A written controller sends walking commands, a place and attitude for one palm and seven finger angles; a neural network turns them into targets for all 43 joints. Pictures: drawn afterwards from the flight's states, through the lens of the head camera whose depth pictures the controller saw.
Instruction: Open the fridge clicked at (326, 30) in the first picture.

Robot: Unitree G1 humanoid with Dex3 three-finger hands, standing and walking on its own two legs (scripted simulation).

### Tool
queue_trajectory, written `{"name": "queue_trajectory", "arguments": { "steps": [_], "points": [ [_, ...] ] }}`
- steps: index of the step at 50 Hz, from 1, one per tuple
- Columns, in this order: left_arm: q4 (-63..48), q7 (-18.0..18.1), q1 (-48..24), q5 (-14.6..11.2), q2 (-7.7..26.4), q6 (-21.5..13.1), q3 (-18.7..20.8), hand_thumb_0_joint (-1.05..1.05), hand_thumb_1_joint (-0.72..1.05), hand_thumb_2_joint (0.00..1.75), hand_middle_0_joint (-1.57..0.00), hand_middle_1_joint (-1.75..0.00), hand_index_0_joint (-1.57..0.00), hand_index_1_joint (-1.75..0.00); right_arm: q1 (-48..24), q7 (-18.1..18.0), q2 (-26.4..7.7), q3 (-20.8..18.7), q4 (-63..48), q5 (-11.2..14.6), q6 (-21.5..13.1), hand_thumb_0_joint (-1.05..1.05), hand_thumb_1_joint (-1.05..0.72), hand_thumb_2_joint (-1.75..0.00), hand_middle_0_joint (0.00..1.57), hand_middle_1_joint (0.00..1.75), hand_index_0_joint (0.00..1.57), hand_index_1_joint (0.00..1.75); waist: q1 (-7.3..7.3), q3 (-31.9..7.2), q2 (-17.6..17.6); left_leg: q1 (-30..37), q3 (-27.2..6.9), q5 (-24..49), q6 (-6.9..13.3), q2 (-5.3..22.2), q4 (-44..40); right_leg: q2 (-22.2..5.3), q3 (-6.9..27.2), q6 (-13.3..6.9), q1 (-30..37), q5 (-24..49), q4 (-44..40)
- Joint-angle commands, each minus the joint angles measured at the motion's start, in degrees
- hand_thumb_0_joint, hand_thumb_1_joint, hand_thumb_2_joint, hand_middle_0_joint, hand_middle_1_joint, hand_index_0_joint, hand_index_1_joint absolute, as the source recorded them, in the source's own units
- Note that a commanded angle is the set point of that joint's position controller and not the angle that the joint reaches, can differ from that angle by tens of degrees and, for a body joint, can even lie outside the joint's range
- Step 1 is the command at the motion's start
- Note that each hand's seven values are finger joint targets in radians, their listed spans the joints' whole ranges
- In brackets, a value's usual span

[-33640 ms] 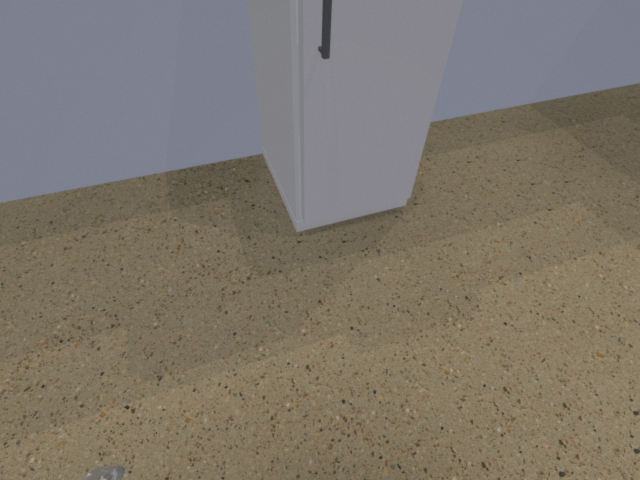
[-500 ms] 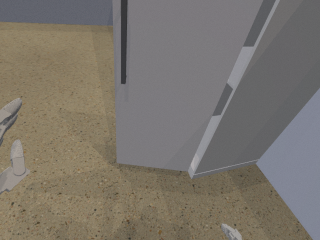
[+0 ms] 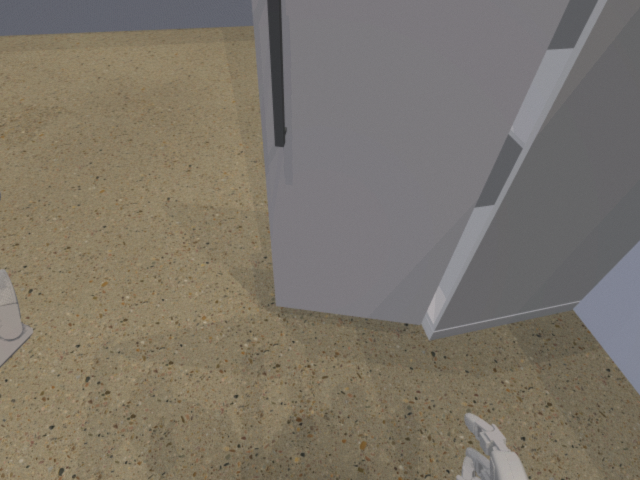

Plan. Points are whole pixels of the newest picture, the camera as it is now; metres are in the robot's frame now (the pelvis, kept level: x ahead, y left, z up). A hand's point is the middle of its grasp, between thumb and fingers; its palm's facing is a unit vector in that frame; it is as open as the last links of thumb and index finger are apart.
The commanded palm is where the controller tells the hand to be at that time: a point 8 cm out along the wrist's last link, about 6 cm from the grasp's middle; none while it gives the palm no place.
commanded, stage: stop stepping back and stand still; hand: left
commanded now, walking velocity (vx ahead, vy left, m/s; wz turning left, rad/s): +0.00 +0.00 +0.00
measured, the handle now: (278, 60) +0.74 +0.12 +0.18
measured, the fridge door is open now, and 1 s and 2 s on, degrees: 69 69 69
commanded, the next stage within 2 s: let the arm hang, fingers relaxed in 0.28 s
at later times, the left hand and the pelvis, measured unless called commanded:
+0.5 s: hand (100, 375) +0.23 +0.27 +0.02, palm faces +0.16 -0.86 -0.49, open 7.4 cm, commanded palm none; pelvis +0.01 +0.01 +0.00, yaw +1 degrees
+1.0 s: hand out of the picture -0.05 +0.21 -0.17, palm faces +0.03 -0.98 -0.21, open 7.3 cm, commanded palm none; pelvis +0.00 +0.02 +0.01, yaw +2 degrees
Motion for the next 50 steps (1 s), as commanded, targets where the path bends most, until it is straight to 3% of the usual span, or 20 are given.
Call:
{"name": "queue_trajectory", "arguments": {
  "steps": [1,2,3,4,6,8,10,13,18,19,20,22,24,26,28,32,35,37,44,50],
  "points": [
    [-4.00,1.40,-5.48,-0.56,6.45,-1.94,3.93,0.00,0.90,0.90,-0.20,-0.30,-0.20,-0.30,-4.28,-1.22,-8.68,-3.34,-6.67,0.35,-2.20,0.00,-0.90,-0.90,0.20,0.30,0.20,0.30,-0.26,-5.14,-3.51,5.07,-1.79,7.52,0.61,0.74,-4.88,-10.98,11.53,-2.32,1.92,18.55,-6.27],
    [-3.76,1.28,-6.12,-0.26,6.20,-1.82,3.26,0.00,0.90,0.90,-0.20,-0.30,-0.20,-0.30,-4.92,-1.61,-9.08,-3.50,-6.87,0.35,-2.19,0.00,-0.90,-0.90,0.20,0.30,0.20,0.30,0.11,-5.67,-1.54,8.28,-2.25,13.22,1.24,1.60,-6.59,-8.28,8.79,-0.41,1.16,20.58,-4.23],
    [-4.18,1.22,-7.31,-0.02,7.21,-1.67,3.47,0.00,0.90,0.90,-0.20,-0.30,-0.20,-0.30,-6.25,-2.10,-9.14,-3.22,-7.08,0.26,-2.39,0.00,-0.90,-0.90,0.20,0.30,0.20,0.30,0.36,-5.72,2.72,10.84,-3.69,18.19,1.77,2.64,-7.42,-6.34,6.45,0.94,-0.99,20.28,-2.72],
    [-5.07,1.20,-7.83,0.20,7.23,-1.72,3.03,0.00,0.90,0.90,-0.20,-0.30,-0.20,-0.30,-6.17,-2.33,-8.77,-2.75,-7.12,0.20,-2.18,0.00,-0.90,-0.90,0.20,0.30,0.20,0.30,0.69,-6.51,4.06,10.63,-5.90,20.91,2.43,4.08,-8.94,-4.80,4.19,1.85,0.27,18.50,-1.43],
    [-7.36,1.22,-8.51,0.41,7.58,-1.91,2.98,0.00,0.90,0.90,-0.20,-0.30,-0.20,-0.30,-6.49,-2.44,-8.88,-2.78,-7.63,0.33,-2.09,0.00,-0.90,-0.90,0.20,0.30,0.20,0.30,1.04,-7.55,4.33,9.74,-7.21,21.32,3.04,4.84,-9.76,-3.56,3.26,2.21,2.39,16.25,-1.77],
    [-9.79,1.38,-7.06,0.42,9.61,-2.11,4.82,0.00,0.90,0.90,-0.20,-0.30,-0.20,-0.30,-6.89,-2.43,-8.92,-2.85,-7.89,0.19,-2.20,0.00,-0.90,-0.90,0.20,0.30,0.20,0.30,1.26,-8.24,4.83,8.97,-6.64,19.48,2.76,4.08,-10.02,-3.82,3.45,1.92,3.59,16.08,-2.81],
    [-10.63,1.46,-4.42,0.11,8.27,-2.31,4.46,0.00,0.90,0.90,-0.20,-0.30,-0.20,-0.30,-6.57,-2.16,-8.63,-2.86,-8.27,0.21,-2.01,0.00,-0.90,-0.90,0.20,0.30,0.20,0.30,1.10,-8.41,5.15,7.50,-5.10,19.00,2.33,3.00,-8.64,-4.64,4.52,1.45,4.91,18.63,-3.99],
    [-9.81,1.68,-0.76,-0.32,9.20,-2.39,6.38,0.00,0.90,0.90,-0.20,-0.30,-0.20,-0.30,-6.42,-1.98,-8.80,-3.26,-8.44,0.13,-1.54,0.00,-0.90,-0.90,0.20,0.30,0.20,0.30,0.99,-8.98,5.60,7.33,-3.79,17.82,1.46,2.01,-7.56,-5.56,6.05,0.78,4.77,20.60,-5.17],
    [-6.34,1.56,-1.01,-1.00,8.04,-1.86,5.68,0.00,0.90,0.90,-0.20,-0.30,-0.20,-0.30,-6.11,-2.30,-8.94,-3.39,-8.84,0.30,-0.57,0.00,-0.90,-0.90,0.20,0.30,0.20,0.30,0.59,-8.58,3.34,8.13,-3.01,18.43,0.96,1.69,-7.02,-5.82,6.30,0.92,3.58,23.10,-6.23],
    [34.76,-6.56,-6.72,3.56,-0.99,8.17,-20.50,0.00,0.90,0.90,-0.20,-0.30,-0.20,-0.30,-12.07,2.91,-19.57,-5.39,1.32,1.49,-1.82,0.00,-0.90,-0.90,0.20,0.30,0.20,0.30,-1.23,-4.75,3.08,4.36,-3.59,28.51,1.09,3.39,1.52,-11.25,1.96,0.36,-1.67,32.34,2.46],
    [35.99,-7.76,-8.31,3.29,-1.28,12.84,-19.45,0.00,0.90,0.90,-0.20,-0.30,-0.20,-0.30,-8.05,2.84,-18.28,-6.17,1.14,1.15,1.81,0.00,-0.90,-0.90,0.20,0.30,0.20,0.30,-0.68,-8.30,4.01,6.85,-3.35,24.90,0.65,3.86,-0.25,-10.58,4.58,-0.20,-3.01,24.97,0.87],
    [41.32,-8.45,-12.78,3.60,-1.36,13.62,-20.64,0.00,0.90,0.90,-0.20,-0.30,-0.20,-0.30,-8.02,2.62,-18.06,-4.90,1.44,0.15,4.54,0.00,-0.90,-0.90,0.20,0.30,0.20,0.30,0.56,-5.50,-0.09,1.07,-7.57,13.51,3.09,5.51,-3.44,-8.27,2.70,-0.03,-5.25,7.23,1.29],
    [48.09,-8.64,-16.22,3.91,-0.36,13.46,-21.62,0.00,0.90,0.90,-0.20,-0.30,-0.20,-0.30,-8.33,2.42,-17.89,-4.00,2.02,-0.81,5.60,0.00,-0.90,-0.90,0.20,0.30,0.20,0.30,0.91,-5.01,-7.92,-0.59,-8.92,14.38,3.59,4.47,-3.70,-8.09,3.60,-0.46,-2.60,8.15,0.16],
    [55.90,-8.44,-19.85,3.99,0.50,13.44,-22.27,0.00,0.90,0.90,-0.20,-0.30,-0.20,-0.30,-8.01,2.34,-17.37,-3.77,4.09,-1.24,6.53,0.00,-0.90,-0.90,0.20,0.30,0.20,0.30,0.23,-4.55,-11.59,1.23,-7.71,13.14,2.67,2.12,-2.55,-10.22,6.16,-1.91,-3.14,9.87,-2.27],
    [63.31,-8.02,-21.79,3.86,0.21,13.94,-23.41,0.00,0.90,0.90,-0.20,-0.30,-0.20,-0.30,-7.41,2.30,-15.95,-3.18,6.64,-1.74,7.72,0.00,-0.90,-0.90,0.20,0.30,0.20,0.30,-0.25,-3.39,-8.77,3.78,-6.55,11.93,2.02,0.89,-2.82,-11.33,7.11,-2.65,-4.64,8.96,-4.21],
    [74.99,-7.55,-22.12,3.28,-2.04,14.45,-24.94,0.00,0.90,0.90,-0.20,-0.30,-0.20,-0.30,-6.93,1.92,-13.38,-1.93,12.16,-1.79,8.78,0.00,-0.90,-0.90,0.20,0.30,0.20,0.30,0.03,-2.69,3.38,4.87,-7.09,10.79,1.82,1.55,-8.26,-8.97,6.44,-0.80,-0.90,6.50,-5.94],
    [81.70,-7.49,-19.72,2.96,-3.98,14.30,-25.23,0.00,0.90,0.90,-0.20,-0.30,-0.20,-0.30,-5.72,1.37,-11.35,-1.49,16.11,-1.51,8.98,0.00,-0.90,-0.90,0.20,0.30,0.20,0.30,0.36,-2.73,5.91,5.93,-6.53,7.93,1.49,1.34,-9.17,-9.00,6.80,-0.90,0.67,4.63,-9.16],
    [85.09,-7.45,-18.57,2.89,-5.15,14.32,-24.96,0.00,0.90,0.90,-0.20,-0.30,-0.20,-0.30,-4.19,0.98,-10.32,-1.63,18.41,-1.55,9.12,0.00,-0.90,-0.90,0.20,0.30,0.20,0.30,0.25,-1.84,9.64,6.07,-6.67,5.10,1.61,1.62,-10.21,-8.67,6.65,-1.33,0.55,2.94,-10.53],
    [92.11,-7.26,-16.08,2.83,-7.20,13.96,-25.15,0.00,0.90,0.90,-0.20,-0.30,-0.20,-0.30,0.81,0.30,-9.36,-2.26,23.47,-0.98,8.93,0.00,-0.90,-0.90,0.20,0.30,0.20,0.30,0.12,-0.82,2.28,6.94,-6.99,6.00,2.14,2.55,-11.45,-8.27,4.95,-1.19,1.74,4.21,-12.09],
    [94.45,-6.85,-14.34,2.84,-8.96,14.23,-25.49,0.00,0.90,0.90,-0.20,-0.30,-0.20,-0.30,2.51,0.28,-7.60,-2.18,25.65,-1.09,9.14,0.00,-0.90,-0.90,0.20,0.30,0.20,0.30,0.33,1.61,0.41,6.83,-6.86,3.58,2.34,2.67,-13.24,-7.87,4.07,-0.70,0.21,1.85,-11.77]
  ]
}}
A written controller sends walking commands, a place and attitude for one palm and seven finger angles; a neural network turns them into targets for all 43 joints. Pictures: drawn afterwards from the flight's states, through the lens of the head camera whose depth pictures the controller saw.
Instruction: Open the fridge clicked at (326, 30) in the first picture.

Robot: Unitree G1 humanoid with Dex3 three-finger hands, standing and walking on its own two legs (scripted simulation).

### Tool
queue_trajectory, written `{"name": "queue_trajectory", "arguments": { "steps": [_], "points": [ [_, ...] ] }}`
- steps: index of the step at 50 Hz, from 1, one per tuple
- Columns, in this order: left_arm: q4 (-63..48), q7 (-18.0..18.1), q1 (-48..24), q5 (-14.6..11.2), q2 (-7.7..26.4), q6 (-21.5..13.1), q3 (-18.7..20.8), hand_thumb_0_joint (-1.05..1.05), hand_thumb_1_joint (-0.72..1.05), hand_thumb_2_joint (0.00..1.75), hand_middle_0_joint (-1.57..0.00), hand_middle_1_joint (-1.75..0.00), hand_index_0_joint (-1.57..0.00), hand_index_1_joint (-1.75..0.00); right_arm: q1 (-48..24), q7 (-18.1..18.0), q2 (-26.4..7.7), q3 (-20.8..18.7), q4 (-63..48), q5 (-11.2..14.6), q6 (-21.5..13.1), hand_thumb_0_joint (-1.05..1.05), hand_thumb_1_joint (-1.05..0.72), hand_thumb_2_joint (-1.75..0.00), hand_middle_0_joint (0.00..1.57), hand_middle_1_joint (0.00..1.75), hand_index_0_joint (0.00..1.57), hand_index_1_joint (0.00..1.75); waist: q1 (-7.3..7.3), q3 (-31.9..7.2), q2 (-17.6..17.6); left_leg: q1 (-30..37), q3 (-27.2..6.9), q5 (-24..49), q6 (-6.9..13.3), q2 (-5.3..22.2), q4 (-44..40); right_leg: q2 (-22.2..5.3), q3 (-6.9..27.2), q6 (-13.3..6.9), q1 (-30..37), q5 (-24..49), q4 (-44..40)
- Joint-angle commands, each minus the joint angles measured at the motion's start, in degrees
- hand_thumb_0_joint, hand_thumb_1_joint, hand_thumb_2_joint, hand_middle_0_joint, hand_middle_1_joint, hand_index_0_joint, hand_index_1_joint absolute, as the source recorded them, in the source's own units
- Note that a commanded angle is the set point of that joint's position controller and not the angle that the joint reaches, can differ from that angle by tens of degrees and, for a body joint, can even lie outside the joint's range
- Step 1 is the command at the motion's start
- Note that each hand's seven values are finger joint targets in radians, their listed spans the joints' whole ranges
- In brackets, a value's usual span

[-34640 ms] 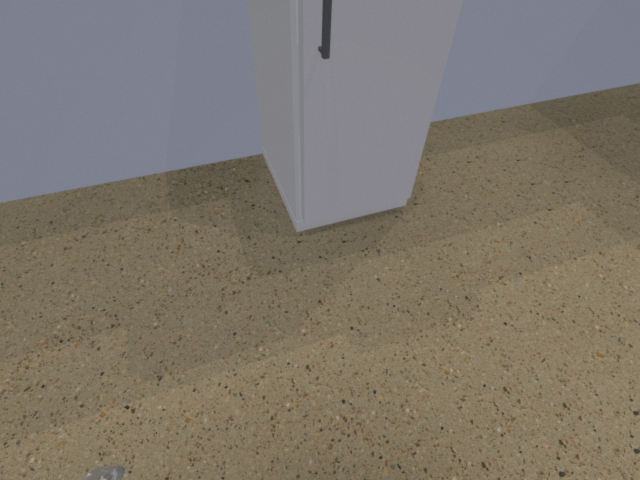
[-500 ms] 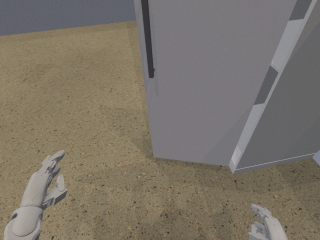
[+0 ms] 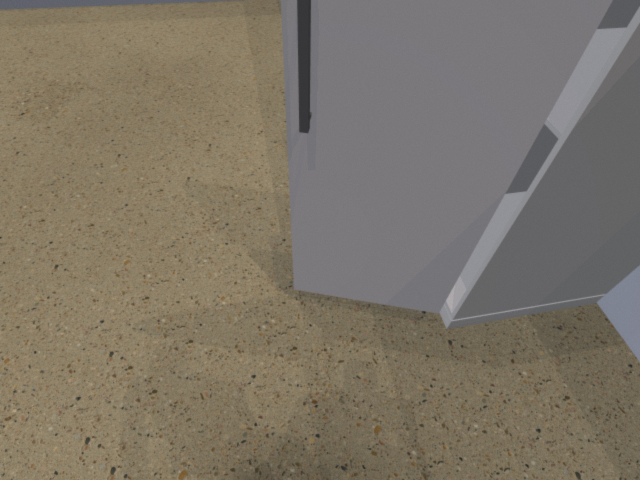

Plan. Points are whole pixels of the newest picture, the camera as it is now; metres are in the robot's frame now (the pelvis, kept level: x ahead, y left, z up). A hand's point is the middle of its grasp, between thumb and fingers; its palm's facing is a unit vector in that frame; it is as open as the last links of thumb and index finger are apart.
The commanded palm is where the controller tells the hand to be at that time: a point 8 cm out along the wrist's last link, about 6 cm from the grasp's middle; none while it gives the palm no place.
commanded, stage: let the arm hang, fingers relaxed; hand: left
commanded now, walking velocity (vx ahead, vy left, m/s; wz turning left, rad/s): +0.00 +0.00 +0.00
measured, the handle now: (306, 43) +0.75 +0.08 +0.17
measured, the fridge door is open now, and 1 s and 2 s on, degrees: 69 69 69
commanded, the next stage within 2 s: look to check the result in 0.48 s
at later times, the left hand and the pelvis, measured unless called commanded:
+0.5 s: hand out of the picture +0.03 +0.18 -0.18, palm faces -0.02 -0.98 -0.18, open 7.3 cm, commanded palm none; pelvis +0.00 +0.01 +0.00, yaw -1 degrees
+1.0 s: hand out of the picture +0.02 +0.19 -0.18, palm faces -0.01 -0.98 -0.20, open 7.3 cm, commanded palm none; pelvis +0.01 +0.00 +0.00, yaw -1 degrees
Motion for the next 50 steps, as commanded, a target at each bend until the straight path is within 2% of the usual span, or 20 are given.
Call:
{"name": "queue_trajectory", "arguments": {
  "steps": [1,6,10,12,13,17,19,23,26,29,35,37,38,41,48,50],
  "points": [
    [-2.05,0.62,0.18,0.07,4.91,-1.34,1.13,0.00,0.90,0.90,-0.20,-0.30,-0.20,-0.30,1.49,-0.71,-7.47,-1.56,-2.01,-0.37,-1.16,0.00,-0.90,-0.90,0.20,0.30,0.20,0.30,-0.38,-0.91,-0.70,2.66,-6.00,-1.28,1.45,5.28,-6.20,-5.53,5.48,-2.28,-3.51,-1.56,-5.19],
    [-2.11,0.79,0.32,0.16,4.23,-1.16,1.11,0.00,0.90,0.90,-0.20,-0.30,-0.20,-0.30,1.68,-0.49,-6.35,-1.34,-1.27,-0.52,-1.15,0.00,-0.90,-0.90,0.20,0.30,0.20,0.30,-0.12,1.30,-0.63,1.10,-6.18,-4.20,1.45,5.16,-8.06,-5.38,5.36,-1.95,-4.49,-2.98,-4.73],
    [-2.45,0.82,0.07,0.23,4.10,-1.20,1.18,0.00,0.90,0.90,-0.20,-0.30,-0.20,-0.30,1.71,-0.37,-6.04,-1.32,-1.21,-0.63,-1.27,0.00,-0.90,-0.90,0.20,0.30,0.20,0.30,-0.03,1.25,-0.33,0.67,-6.21,-4.74,1.40,4.96,-8.73,-5.36,5.54,-1.77,-4.34,-3.01,-4.37],
    [-2.80,0.79,-0.17,0.24,4.29,-1.35,1.31,0.00,0.90,0.90,-0.20,-0.30,-0.20,-0.30,1.38,-0.35,-6.18,-1.36,-1.37,-0.60,-1.50,0.00,-0.90,-0.90,0.20,0.30,0.20,0.30,0.01,0.43,0.60,1.21,-6.13,-2.87,1.44,4.96,-8.58,-5.40,5.64,-1.70,-3.72,-1.29,-4.12],
    [-2.94,0.85,-0.09,0.30,4.59,-1.46,1.41,0.00,0.90,0.90,-0.20,-0.30,-0.20,-0.30,1.57,-0.34,-6.17,-1.36,-1.43,-0.47,-1.61,0.00,-0.90,-0.90,0.20,0.30,0.20,0.30,0.14,-0.38,-0.08,1.47,-5.99,-1.15,1.43,4.99,-8.10,-5.41,5.37,-1.64,-2.91,-0.52,-4.06],
    [-3.24,0.82,-0.77,0.19,4.07,-1.54,1.45,0.00,0.90,0.90,-0.20,-0.30,-0.20,-0.30,1.24,-0.39,-5.95,-1.23,-1.32,-0.55,-1.76,0.00,-0.90,-0.90,0.20,0.30,0.20,0.30,-0.05,-0.16,1.48,1.76,-5.76,0.06,1.30,4.92,-8.04,-5.62,5.57,-1.59,-2.84,0.59,-4.12],
    [-3.22,0.86,-0.92,0.21,4.01,-1.65,1.42,0.00,0.90,0.90,-0.20,-0.30,-0.20,-0.30,1.18,-0.39,-5.68,-1.28,-1.41,-0.49,-1.76,0.00,-0.90,-0.90,0.20,0.30,0.20,0.30,-0.17,-0.66,0.49,2.44,-5.40,1.65,1.19,4.81,-7.29,-5.85,5.48,-1.58,-2.79,1.28,-4.28],
    [-3.27,0.86,-0.90,0.19,4.39,-1.78,1.53,0.00,0.90,0.90,-0.20,-0.30,-0.20,-0.30,0.83,-0.45,-6.23,-1.38,-1.41,-0.37,-1.76,0.00,-0.90,-0.90,0.20,0.30,0.20,0.30,-0.15,-1.18,1.21,3.64,-5.06,3.43,1.14,4.84,-6.56,-5.97,5.52,-1.61,-2.74,2.30,-4.63],
    [-3.15,0.84,-1.18,0.11,3.98,-1.68,1.49,0.00,0.90,0.90,-0.20,-0.30,-0.20,-0.30,0.68,-0.50,-6.04,-1.35,-1.18,-0.45,-1.68,0.00,-0.90,-0.90,0.20,0.30,0.20,0.30,-0.34,-0.62,1.98,3.25,-5.36,1.59,1.08,4.92,-7.04,-5.82,5.52,-1.58,-3.03,1.05,-4.77],
    [-2.91,0.84,-1.01,0.17,4.34,-1.80,1.63,0.00,0.90,0.90,-0.20,-0.30,-0.20,-0.30,0.55,-0.54,-6.46,-1.51,-1.36,-0.34,-1.81,0.00,-0.90,-0.90,0.20,0.30,0.20,0.30,-0.26,-1.92,0.48,4.05,-5.56,3.12,1.34,5.12,-6.83,-5.97,5.42,-1.67,-2.10,2.05,-4.70],
    [-2.59,0.84,-1.15,0.11,4.47,-1.86,1.39,0.00,0.90,0.90,-0.20,-0.30,-0.20,-0.30,0.12,-0.54,-6.74,-1.53,-0.99,-0.29,-1.59,0.00,-0.90,-0.90,0.20,0.30,0.20,0.30,-0.52,-0.55,-0.27,4.70,-5.19,3.05,1.19,4.92,-6.51,-6.14,5.64,-1.64,-3.18,1.65,-5.45],
    [-2.45,0.84,-0.83,0.11,4.57,-1.95,1.41,0.00,0.90,0.90,-0.20,-0.30,-0.20,-0.30,-0.30,-0.54,-7.02,-1.59,-1.01,-0.30,-1.62,0.00,-0.90,-0.90,0.20,0.30,0.20,0.30,-0.49,-1.29,0.22,5.51,-5.02,3.56,1.23,4.96,-6.26,-6.20,5.80,-1.70,-3.00,2.22,-5.61],
    [-2.56,0.86,-0.87,0.16,5.06,-2.01,1.50,0.00,0.90,0.90,-0.20,-0.30,-0.20,-0.30,-0.14,-0.53,-7.08,-1.63,-1.10,-0.14,-1.60,0.00,-0.90,-0.90,0.20,0.30,0.20,0.30,-0.47,-1.57,-0.91,5.54,-5.08,4.17,1.22,4.90,-6.02,-6.09,5.70,-1.72,-2.64,2.37,-5.63],
    [-2.43,0.81,-1.21,0.11,4.86,-1.98,1.48,0.00,0.90,0.90,-0.20,-0.30,-0.20,-0.30,-0.46,-0.57,-7.32,-1.57,-0.95,-0.26,-1.72,0.00,-0.90,-0.90,0.20,0.30,0.20,0.30,-0.53,-1.88,0.40,5.67,-5.20,4.67,1.24,5.06,-6.18,-6.14,5.78,-1.67,-2.28,2.92,-5.43],
    [-2.44,0.79,-1.53,0.16,5.69,-2.10,1.49,0.00,0.90,0.90,-0.20,-0.30,-0.20,-0.30,-1.80,-0.57,-8.03,-1.60,-1.01,-0.10,-1.80,0.00,-0.90,-0.90,0.20,0.30,0.20,0.30,-0.27,-1.69,-0.62,6.52,-5.21,6.23,1.26,5.18,-6.17,-6.34,5.58,-1.59,-2.07,4.15,-5.88],
    [-2.49,0.79,-2.12,0.11,5.62,-2.07,1.50,0.00,0.90,0.90,-0.20,-0.30,-0.20,-0.30,-1.87,-0.57,-8.02,-1.52,-0.83,-0.23,-1.90,0.00,-0.90,-0.90,0.20,0.30,0.20,0.30,-0.47,-2.12,0.30,6.59,-5.23,6.50,1.19,5.33,-6.50,-6.43,5.68,-1.57,-1.58,4.45,-5.71]
  ]
}}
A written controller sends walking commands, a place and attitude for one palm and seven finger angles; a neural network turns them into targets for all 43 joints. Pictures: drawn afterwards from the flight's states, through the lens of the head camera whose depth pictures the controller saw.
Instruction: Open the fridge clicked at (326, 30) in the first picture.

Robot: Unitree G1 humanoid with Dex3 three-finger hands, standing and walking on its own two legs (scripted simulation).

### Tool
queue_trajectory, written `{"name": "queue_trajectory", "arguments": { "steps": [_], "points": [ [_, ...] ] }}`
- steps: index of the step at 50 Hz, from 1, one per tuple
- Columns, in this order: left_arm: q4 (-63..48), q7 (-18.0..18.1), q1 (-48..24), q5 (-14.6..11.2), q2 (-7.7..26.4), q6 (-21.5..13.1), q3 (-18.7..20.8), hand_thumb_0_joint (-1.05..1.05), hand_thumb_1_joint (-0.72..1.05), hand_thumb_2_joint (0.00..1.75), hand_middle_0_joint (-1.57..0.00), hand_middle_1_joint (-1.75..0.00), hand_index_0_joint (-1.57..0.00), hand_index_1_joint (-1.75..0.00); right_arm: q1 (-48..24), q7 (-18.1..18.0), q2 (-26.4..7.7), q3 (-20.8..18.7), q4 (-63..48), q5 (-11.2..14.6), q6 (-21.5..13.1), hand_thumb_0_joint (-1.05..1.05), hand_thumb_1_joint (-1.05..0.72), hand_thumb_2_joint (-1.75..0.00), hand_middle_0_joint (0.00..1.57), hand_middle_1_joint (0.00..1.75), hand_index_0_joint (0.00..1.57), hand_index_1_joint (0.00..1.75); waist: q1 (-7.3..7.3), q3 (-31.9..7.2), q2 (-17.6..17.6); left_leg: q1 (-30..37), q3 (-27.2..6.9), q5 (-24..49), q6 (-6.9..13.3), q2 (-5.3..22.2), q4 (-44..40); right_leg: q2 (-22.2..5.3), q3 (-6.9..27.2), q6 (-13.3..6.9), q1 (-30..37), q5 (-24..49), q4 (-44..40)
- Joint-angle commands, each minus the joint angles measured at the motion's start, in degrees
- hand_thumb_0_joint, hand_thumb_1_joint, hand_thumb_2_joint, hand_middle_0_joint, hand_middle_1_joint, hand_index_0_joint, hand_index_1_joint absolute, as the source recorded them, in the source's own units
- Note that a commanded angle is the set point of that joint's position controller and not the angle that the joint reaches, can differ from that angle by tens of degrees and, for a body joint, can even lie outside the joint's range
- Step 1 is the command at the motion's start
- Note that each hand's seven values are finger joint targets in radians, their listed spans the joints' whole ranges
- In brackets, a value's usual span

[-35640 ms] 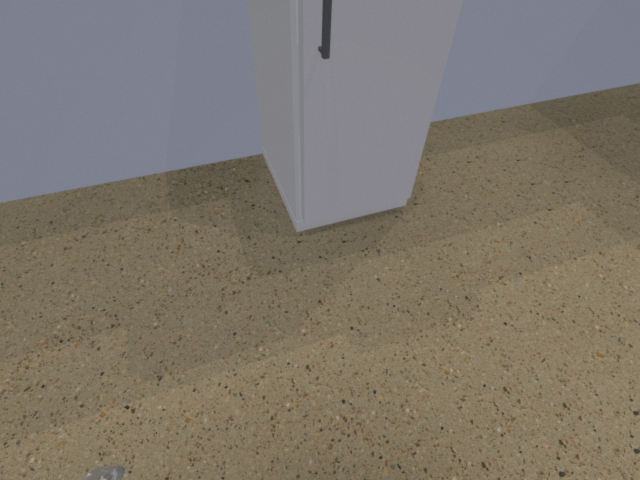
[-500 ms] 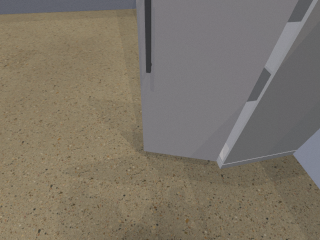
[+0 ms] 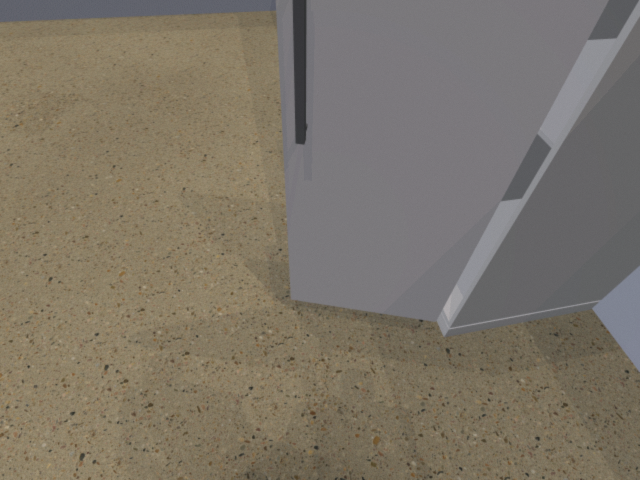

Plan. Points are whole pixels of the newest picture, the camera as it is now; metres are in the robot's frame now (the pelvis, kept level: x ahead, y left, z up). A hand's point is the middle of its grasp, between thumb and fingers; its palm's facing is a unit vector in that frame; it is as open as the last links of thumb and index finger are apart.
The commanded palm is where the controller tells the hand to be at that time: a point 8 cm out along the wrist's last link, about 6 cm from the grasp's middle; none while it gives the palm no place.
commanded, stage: look to check the result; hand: left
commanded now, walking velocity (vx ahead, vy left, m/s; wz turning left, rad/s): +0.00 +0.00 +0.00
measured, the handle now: (302, 56) +0.73 +0.08 +0.17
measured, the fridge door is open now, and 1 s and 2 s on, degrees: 69 69 69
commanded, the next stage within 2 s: stand and wait in 0.08 s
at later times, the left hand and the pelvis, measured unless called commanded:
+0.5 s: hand out of the picture +0.03 +0.20 -0.17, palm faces -0.02 -0.97 -0.23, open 7.3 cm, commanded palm none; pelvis +0.00 +0.00 +0.00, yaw +0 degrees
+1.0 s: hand out of the picture +0.04 +0.21 -0.17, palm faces -0.02 -0.97 -0.26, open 7.3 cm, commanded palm none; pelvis +0.01 +0.00 +0.00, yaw +0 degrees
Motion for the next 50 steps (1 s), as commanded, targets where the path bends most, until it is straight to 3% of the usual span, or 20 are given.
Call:
{"name": "queue_trajectory", "arguments": {
  "steps": [1,20,27,36,50],
  "points": [
    [-1.55,0.41,1.97,-0.02,6.91,-0.83,1.51,0.00,0.90,0.90,-0.20,-0.30,-0.20,-0.30,1.97,-0.62,-7.72,-1.17,-1.70,-0.28,-0.86,0.00,-0.90,-0.90,0.20,0.30,0.20,0.30,-0.04,-1.26,1.39,4.09,-6.26,7.26,0.73,6.35,-3.88,-5.36,4.76,-2.24,-2.94,5.65,-4.51],
    [-2.08,0.18,-0.48,-0.12,9.32,-1.11,1.63,0.00,0.90,0.90,-0.20,-0.30,-0.20,-0.30,0.01,-0.41,-9.84,-1.25,-1.67,-0.24,-1.02,0.00,-0.90,-0.90,0.20,0.30,0.20,0.30,0.05,-0.31,0.53,4.71,-6.28,7.28,0.39,6.53,-5.12,-5.79,4.93,-2.25,-2.18,5.75,-6.33],
    [-2.13,0.06,-1.24,-0.12,10.47,-1.22,1.82,0.00,0.90,0.90,-0.20,-0.30,-0.20,-0.30,-0.51,-0.45,-11.16,-1.41,-1.67,-0.19,-1.21,0.00,-0.90,-0.90,0.20,0.30,0.20,0.30,0.01,-1.99,1.55,5.73,-6.45,8.39,0.49,6.75,-5.21,-5.91,5.07,-2.38,-1.05,6.68,-6.41],
    [-1.99,-0.09,-1.99,-0.12,11.53,-1.15,1.82,0.00,0.90,0.90,-0.20,-0.30,-0.20,-0.30,-1.82,-0.39,-12.39,-1.41,-1.64,-0.15,-1.21,0.00,-0.90,-0.90,0.20,0.30,0.20,0.30,0.14,-1.30,1.80,5.77,-6.76,7.21,0.44,6.85,-5.99,-5.93,5.21,-2.37,-1.38,5.25,-7.08],
    [-2.41,-0.28,-4.07,-0.08,13.87,-1.50,2.08,0.00,0.90,0.90,-0.20,-0.30,-0.20,-0.30,-3.86,-0.22,-14.81,-1.69,-2.13,-0.07,-1.49,0.00,-0.90,-0.90,0.20,0.30,0.20,0.30,0.06,-2.85,0.63,7.09,-6.93,9.09,0.42,7.25,-6.18,-6.34,5.39,-2.35,-0.42,7.34,-7.64]
  ]
}}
